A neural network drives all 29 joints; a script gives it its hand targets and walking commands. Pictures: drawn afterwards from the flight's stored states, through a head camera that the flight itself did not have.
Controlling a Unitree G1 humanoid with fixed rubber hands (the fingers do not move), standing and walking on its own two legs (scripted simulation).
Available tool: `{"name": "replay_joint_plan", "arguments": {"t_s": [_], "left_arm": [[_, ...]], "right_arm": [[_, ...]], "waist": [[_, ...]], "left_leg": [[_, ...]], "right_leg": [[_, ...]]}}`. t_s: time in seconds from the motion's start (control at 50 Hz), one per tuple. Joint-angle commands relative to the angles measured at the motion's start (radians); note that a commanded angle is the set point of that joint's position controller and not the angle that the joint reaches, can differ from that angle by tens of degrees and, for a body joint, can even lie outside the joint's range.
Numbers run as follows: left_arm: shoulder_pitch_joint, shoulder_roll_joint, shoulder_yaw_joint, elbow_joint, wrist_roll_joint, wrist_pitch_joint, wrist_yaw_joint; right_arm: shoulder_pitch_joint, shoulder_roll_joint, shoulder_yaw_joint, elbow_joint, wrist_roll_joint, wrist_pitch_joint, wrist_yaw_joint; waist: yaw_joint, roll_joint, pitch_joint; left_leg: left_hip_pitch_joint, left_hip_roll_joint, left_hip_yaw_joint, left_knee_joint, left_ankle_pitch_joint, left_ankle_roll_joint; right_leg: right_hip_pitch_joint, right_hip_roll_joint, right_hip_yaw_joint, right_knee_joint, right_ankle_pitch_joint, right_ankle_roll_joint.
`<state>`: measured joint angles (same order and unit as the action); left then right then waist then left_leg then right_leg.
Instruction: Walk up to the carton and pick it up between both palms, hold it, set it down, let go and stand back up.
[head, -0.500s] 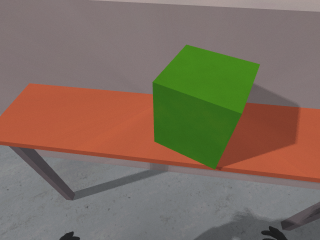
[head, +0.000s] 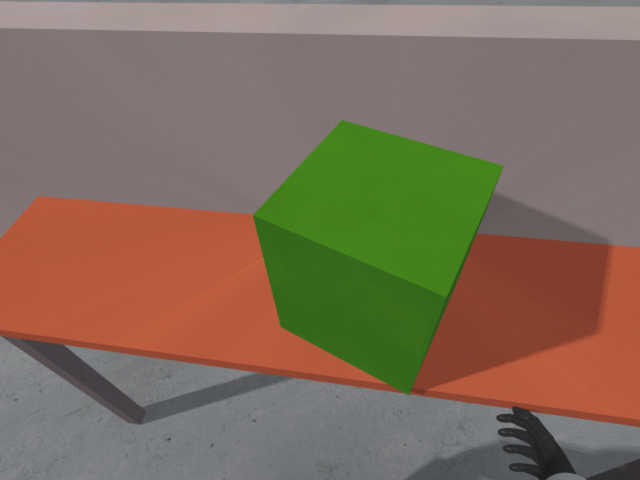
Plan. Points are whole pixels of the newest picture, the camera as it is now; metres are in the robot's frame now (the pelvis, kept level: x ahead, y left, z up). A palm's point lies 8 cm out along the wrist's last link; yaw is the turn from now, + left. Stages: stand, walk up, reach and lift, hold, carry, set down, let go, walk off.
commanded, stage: walk up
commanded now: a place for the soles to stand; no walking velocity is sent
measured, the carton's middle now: (375, 258) +0.38 -0.02 +0.06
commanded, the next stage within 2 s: reach and lift in 1.24 s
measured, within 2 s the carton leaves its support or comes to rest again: neither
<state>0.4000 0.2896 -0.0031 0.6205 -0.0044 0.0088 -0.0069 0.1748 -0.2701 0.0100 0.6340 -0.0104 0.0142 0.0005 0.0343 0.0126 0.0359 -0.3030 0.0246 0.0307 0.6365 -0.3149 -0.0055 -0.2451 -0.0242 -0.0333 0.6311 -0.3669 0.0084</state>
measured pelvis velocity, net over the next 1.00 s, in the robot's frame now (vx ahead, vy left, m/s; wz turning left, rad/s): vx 0.00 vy -0.01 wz -0.21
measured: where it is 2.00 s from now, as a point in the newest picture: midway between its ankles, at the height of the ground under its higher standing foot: outside the picture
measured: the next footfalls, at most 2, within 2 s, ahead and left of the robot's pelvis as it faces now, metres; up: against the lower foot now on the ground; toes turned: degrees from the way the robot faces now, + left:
none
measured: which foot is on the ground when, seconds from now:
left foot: down 0.00-1.00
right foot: down 0.00-1.00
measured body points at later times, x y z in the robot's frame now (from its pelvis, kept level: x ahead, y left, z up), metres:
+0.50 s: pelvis +0.00 +0.00 +0.00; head +0.02 +0.00 +0.45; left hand +0.15 +0.26 -0.09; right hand +0.12 -0.28 -0.09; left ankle +0.02 +0.12 -0.72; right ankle -0.02 -0.12 -0.72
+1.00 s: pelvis +0.00 -0.01 +0.00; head +0.01 -0.01 +0.45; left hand +0.16 +0.24 -0.09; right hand +0.06 -0.30 -0.10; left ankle +0.02 +0.12 -0.73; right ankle -0.02 -0.12 -0.73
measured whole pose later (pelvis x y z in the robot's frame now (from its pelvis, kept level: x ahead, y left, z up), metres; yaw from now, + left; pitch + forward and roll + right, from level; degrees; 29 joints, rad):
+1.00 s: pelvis +0.00 -0.01 +0.00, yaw -12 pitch -1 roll +1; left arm 0.33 0.29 0.03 0.59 0.01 0.02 -0.03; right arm 0.28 -0.31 -0.02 0.65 -0.02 0.00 -0.01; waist 0.00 0.00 0.03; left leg -0.23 0.11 0.19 0.59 -0.33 -0.03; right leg -0.27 0.07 0.15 0.62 -0.32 -0.01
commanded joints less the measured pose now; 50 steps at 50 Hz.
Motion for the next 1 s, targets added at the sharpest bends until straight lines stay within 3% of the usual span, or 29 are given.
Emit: {"name": "replay_joint_plan", "arguments": {"t_s": [0.0,0.04,0.08,0.18,0.24,0.3,0.36,0.38,0.46,0.56,0.58,0.6,0.64,0.68,0.7,0.76,0.8,0.82,0.92,0.98], "left_arm": [[0.054,0.149,0.048,-0.079,-0.001,-0.032,0.002],[0.029,0.155,0.049,-0.084,-0.001,-0.032,0.003],[0.031,0.151,0.051,-0.098,0.0,-0.028,0.002],[0.008,0.137,0.054,-0.101,0.003,-0.026,0.0],[-0.002,0.151,0.059,-0.107,0.0,-0.028,-0.001],[-0.034,0.146,0.06,-0.115,0.005,-0.026,0.0],[-0.045,0.143,0.061,-0.12,0.002,-0.027,-0.001],[-0.042,0.149,0.065,-0.118,0.004,-0.028,-0.001],[-0.045,0.147,0.063,-0.123,0.008,-0.027,-0.002],[-0.06,0.149,0.067,-0.121,0.007,-0.028,-0.001],[-0.059,0.146,0.068,-0.124,0.007,-0.027,-0.001],[-0.059,0.142,0.07,-0.112,0.014,-0.019,-0.011],[-0.045,0.121,0.074,-0.12,0.024,-0.013,-0.019],[-0.057,0.117,0.079,-0.133,0.03,-0.012,-0.023],[-0.048,0.11,0.075,-0.131,0.029,-0.014,-0.023],[-0.019,0.152,0.082,-0.12,0.011,-0.028,-0.022],[-0.043,0.182,0.087,-0.121,0.003,-0.028,-0.016],[-0.051,0.175,0.085,-0.121,0.003,-0.025,-0.015],[-0.058,0.154,0.076,-0.115,0.01,-0.012,-0.013],[-0.056,0.139,0.073,-0.109,0.017,-0.009,-0.016]], "right_arm": [[-0.006,-0.142,-0.038,-0.061,-0.002,-0.013,-0.005],[-0.021,-0.128,-0.035,-0.063,0.0,-0.017,-0.004],[-0.052,-0.136,-0.033,-0.063,-0.001,-0.018,-0.005],[-0.07,-0.148,-0.035,-0.049,0.003,-0.016,-0.002],[-0.076,-0.138,-0.035,-0.046,-0.003,-0.014,-0.001],[-0.063,-0.139,-0.037,-0.043,0.006,-0.012,0.002],[-0.057,-0.152,-0.036,-0.038,0.0,-0.016,0.003],[-0.046,-0.147,-0.035,-0.039,-0.002,-0.016,0.005],[-0.039,-0.161,-0.042,-0.043,-0.001,-0.012,0.003],[-0.016,-0.152,-0.042,-0.042,-0.001,-0.008,0.006],[-0.02,-0.162,-0.047,-0.048,-0.003,-0.008,0.006],[0.028,-0.168,-0.063,-0.049,-0.015,-0.016,-0.001],[0.035,-0.212,-0.083,-0.041,-0.026,-0.016,-0.011],[0.037,-0.201,-0.081,-0.048,-0.023,-0.017,-0.015],[0.031,-0.204,-0.079,-0.051,-0.023,-0.018,-0.016],[0.017,-0.17,-0.066,-0.063,-0.018,-0.019,-0.008],[0.046,-0.136,-0.055,-0.068,-0.007,-0.019,-0.005],[0.052,-0.137,-0.057,-0.068,-0.007,-0.019,-0.006],[0.092,-0.154,-0.062,-0.067,-0.012,-0.03,-0.017],[0.119,-0.19,-0.075,-0.06,-0.018,-0.027,-0.019]], "waist": [[-0.023,-0.015,-0.073],[-0.035,-0.017,-0.079],[-0.019,-0.011,-0.076],[-0.018,0.005,-0.084],[-0.019,-0.016,-0.087],[-0.028,0.008,-0.049],[-0.027,-0.003,-0.064],[-0.024,-0.035,-0.088],[-0.028,0.002,-0.065],[-0.035,-0.044,-0.056],[-0.033,-0.019,-0.044],[-0.046,-0.023,-0.05],[-0.034,0.042,-0.021],[-0.038,0.054,0.039],[-0.026,0.049,0.049],[-0.018,-0.042,-0.012],[-0.027,-0.101,-0.055],[-0.028,-0.091,-0.05],[-0.031,-0.073,-0.029],[-0.037,-0.009,-0.06]], "left_leg": [[0.141,0.093,-0.087,-0.073,0.341,0.061],[0.141,0.108,-0.079,-0.082,0.383,0.065],[0.133,0.112,-0.069,-0.088,0.402,0.066],[0.127,0.116,-0.046,-0.118,0.331,0.063],[0.141,0.111,-0.027,-0.116,0.296,0.058],[0.112,0.116,-0.019,-0.134,0.251,0.056],[0.117,0.125,-0.008,-0.144,0.251,0.054],[0.125,0.125,0.0,-0.141,0.236,0.052],[0.134,0.132,0.011,-0.147,0.208,0.06],[0.14,0.126,0.025,-0.144,0.116,0.057],[0.134,0.127,0.027,-0.144,0.11,0.057],[0.156,0.15,-0.001,-0.185,0.022,0.067],[0.114,0.228,-0.042,-0.25,-0.146,0.103],[0.066,0.265,-0.061,-0.289,-0.198,0.125],[0.062,0.277,-0.054,-0.273,-0.153,0.128],[0.103,0.142,0.083,-0.111,0.02,0.056],[0.134,0.084,0.082,-0.068,-0.007,0.032],[0.143,0.077,0.081,-0.064,-0.015,0.028],[0.182,0.107,0.055,-0.109,0.08,0.041],[0.204,0.163,0.042,-0.14,0.097,0.073]], "right_leg": [[-0.066,-0.089,0.119,-0.142,0.334,-0.043],[-0.041,-0.079,0.107,-0.119,0.401,-0.046],[-0.027,-0.07,0.107,-0.107,0.418,-0.042],[-0.015,-0.065,0.118,-0.116,0.366,-0.044],[-0.029,-0.065,0.139,-0.125,0.363,-0.046],[-0.036,-0.059,0.15,-0.135,0.339,-0.047],[-0.022,-0.046,0.152,-0.122,0.34,-0.046],[-0.015,-0.043,0.15,-0.121,0.334,-0.046],[-0.042,-0.036,0.175,-0.111,0.325,-0.048],[-0.082,-0.029,0.209,-0.14,0.249,-0.05],[-0.092,-0.027,0.215,-0.139,0.252,-0.052],[-0.101,0.005,0.188,-0.1,0.191,-0.058],[-0.119,0.031,0.157,-0.055,0.101,-0.048],[-0.133,0.036,0.134,-0.038,0.082,-0.04],[-0.123,0.027,0.142,-0.058,0.111,-0.044],[-0.087,0.0,0.254,-0.14,0.27,-0.077],[-0.097,-0.028,0.342,-0.193,0.24,-0.112],[-0.108,-0.031,0.355,-0.203,0.236,-0.121],[-0.134,-0.002,0.309,-0.162,0.317,-0.093],[-0.129,0.036,0.257,-0.073,0.295,-0.073]]}}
